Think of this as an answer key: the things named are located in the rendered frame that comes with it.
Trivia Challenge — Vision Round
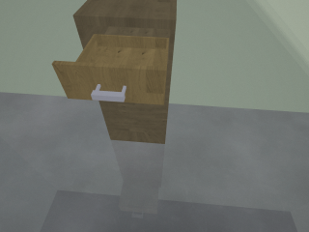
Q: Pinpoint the cabinet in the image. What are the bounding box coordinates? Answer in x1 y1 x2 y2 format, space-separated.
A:
73 0 177 144

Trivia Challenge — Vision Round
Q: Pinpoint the drawer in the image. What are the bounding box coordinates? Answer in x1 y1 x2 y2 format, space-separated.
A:
51 34 169 105

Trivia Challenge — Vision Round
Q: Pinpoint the handle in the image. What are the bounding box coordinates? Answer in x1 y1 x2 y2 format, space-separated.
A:
91 84 126 102

